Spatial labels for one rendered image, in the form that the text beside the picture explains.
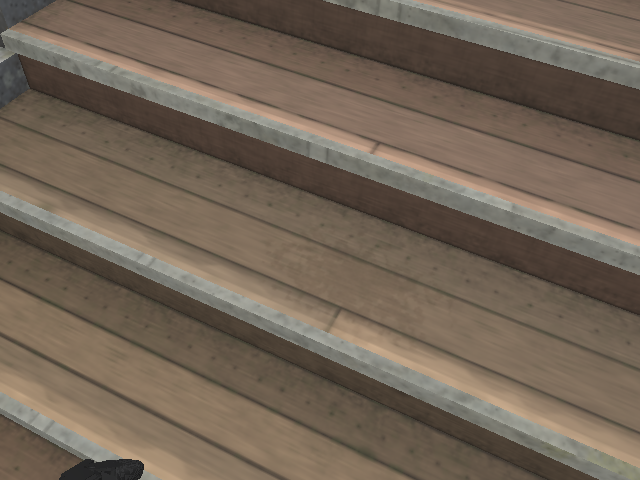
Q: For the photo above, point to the robot left hand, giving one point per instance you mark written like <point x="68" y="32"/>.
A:
<point x="122" y="469"/>

